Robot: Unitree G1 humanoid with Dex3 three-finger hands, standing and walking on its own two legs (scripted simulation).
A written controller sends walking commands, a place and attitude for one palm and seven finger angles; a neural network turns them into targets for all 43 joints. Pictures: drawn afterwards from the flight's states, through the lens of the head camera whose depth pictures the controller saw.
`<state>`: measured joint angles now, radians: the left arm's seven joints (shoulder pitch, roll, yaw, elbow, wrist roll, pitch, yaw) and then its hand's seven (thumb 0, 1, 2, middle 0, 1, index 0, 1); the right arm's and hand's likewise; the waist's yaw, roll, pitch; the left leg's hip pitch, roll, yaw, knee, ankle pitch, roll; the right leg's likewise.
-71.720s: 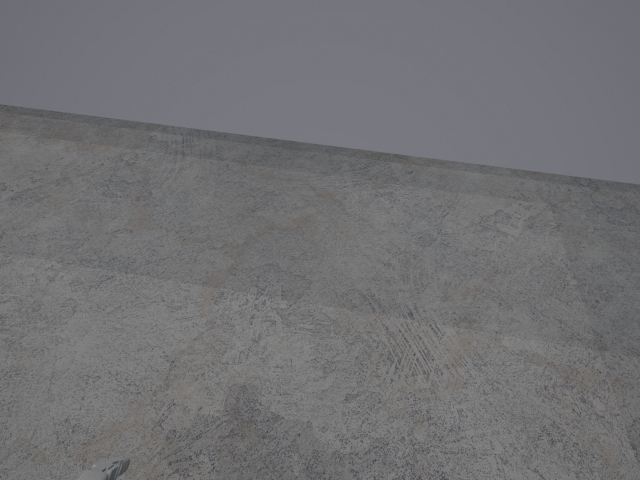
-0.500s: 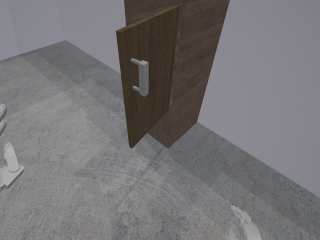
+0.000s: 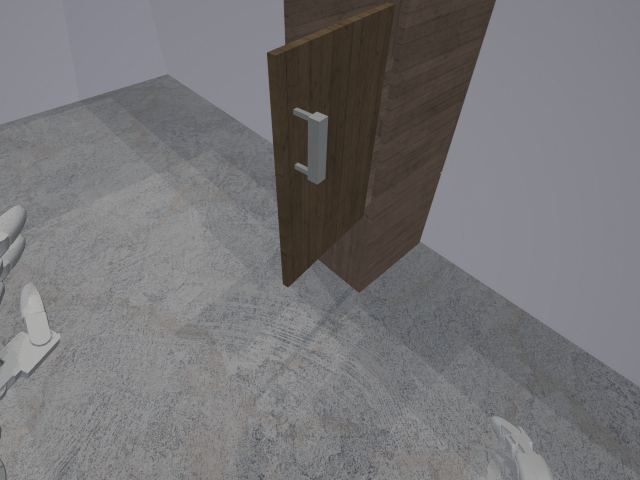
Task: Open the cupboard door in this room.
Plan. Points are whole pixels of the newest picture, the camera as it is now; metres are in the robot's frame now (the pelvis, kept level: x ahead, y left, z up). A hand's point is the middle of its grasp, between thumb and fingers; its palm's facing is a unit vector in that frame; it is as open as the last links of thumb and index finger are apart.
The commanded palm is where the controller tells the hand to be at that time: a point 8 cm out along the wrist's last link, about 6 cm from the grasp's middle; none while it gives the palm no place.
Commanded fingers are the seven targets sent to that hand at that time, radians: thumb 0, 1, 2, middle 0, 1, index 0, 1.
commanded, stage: stop stepping back and stand still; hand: left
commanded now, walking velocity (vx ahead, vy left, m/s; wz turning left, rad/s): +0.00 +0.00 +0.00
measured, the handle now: (308, 145) +0.66 +0.07 +0.07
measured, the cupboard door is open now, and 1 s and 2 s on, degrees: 98 98 98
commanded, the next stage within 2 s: let the arm hang, fingers relaxed in 0.86 s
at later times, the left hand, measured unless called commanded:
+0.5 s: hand (4, 346) +0.19 +0.29 +0.17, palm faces +0.39 -0.79 -0.48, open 7.4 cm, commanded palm +0.13 +0.34 +0.18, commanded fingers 0.00 0.90 0.90 -0.20 -0.30 -0.20 -0.30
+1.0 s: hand (4, 382) +0.17 +0.30 +0.13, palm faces +0.35 -0.79 -0.50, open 7.4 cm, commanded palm none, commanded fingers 0.00 0.90 0.90 -0.20 -0.30 -0.20 -0.30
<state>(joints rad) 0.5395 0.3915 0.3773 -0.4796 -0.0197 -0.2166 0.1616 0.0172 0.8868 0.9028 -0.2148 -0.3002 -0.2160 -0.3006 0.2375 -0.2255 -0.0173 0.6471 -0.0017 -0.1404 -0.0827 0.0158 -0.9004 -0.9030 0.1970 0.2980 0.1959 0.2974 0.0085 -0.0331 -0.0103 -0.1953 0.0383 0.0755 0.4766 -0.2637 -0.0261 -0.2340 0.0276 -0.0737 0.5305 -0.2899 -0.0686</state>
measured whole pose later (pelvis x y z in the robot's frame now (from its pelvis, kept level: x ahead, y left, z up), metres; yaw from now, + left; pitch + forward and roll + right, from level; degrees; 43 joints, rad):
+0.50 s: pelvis -0.01 +0.04 +0.01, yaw +0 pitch +0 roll +0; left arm 0.58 0.41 0.40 -0.51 -0.05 -0.20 0.15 0.02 0.89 0.90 -0.22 -0.30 -0.22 -0.30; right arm 0.20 -0.20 0.02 0.60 0.01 -0.09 -0.07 0.01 -0.90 -0.90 0.20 0.30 0.20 0.30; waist 0.00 0.00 0.04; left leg -0.21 0.02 0.08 0.45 -0.24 0.02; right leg -0.21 0.01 -0.06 0.44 -0.22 -0.03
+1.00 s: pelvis -0.04 +0.04 +0.00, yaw +2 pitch +0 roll -1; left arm 0.48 0.40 0.32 -0.31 0.00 -0.20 0.11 0.01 0.89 0.90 -0.21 -0.30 -0.21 -0.30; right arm 0.20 -0.24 0.00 0.68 0.00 -0.13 -0.04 0.01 -0.90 -0.90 0.20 0.30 0.20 0.30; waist 0.00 0.04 0.00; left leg -0.28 0.01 0.06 0.47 -0.21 0.03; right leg -0.26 0.00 -0.09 0.42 -0.17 -0.02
